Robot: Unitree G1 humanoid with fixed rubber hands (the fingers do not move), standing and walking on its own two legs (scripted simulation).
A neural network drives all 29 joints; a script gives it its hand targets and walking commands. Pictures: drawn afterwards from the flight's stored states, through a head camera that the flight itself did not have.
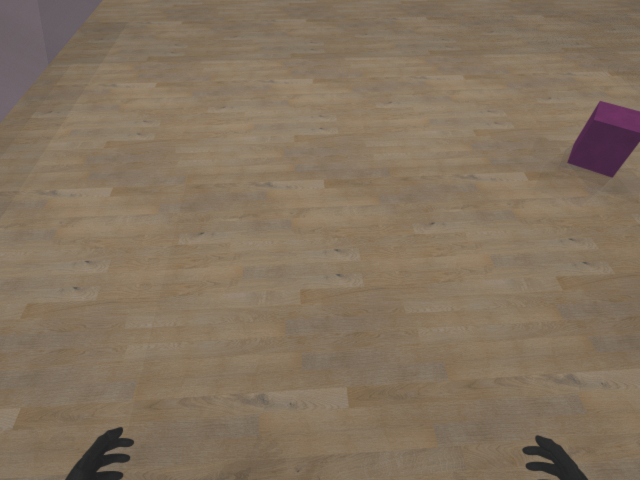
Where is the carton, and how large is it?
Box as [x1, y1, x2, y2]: [567, 101, 639, 177]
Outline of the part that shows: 600,101 575,141 567,162 612,177 639,141 639,111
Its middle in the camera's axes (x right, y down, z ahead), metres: +1.41 -0.48 +1.90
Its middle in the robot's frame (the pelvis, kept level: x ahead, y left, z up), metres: +1.68 -1.39 -0.64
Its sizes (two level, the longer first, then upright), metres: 0.210 0.200 0.250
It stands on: the floor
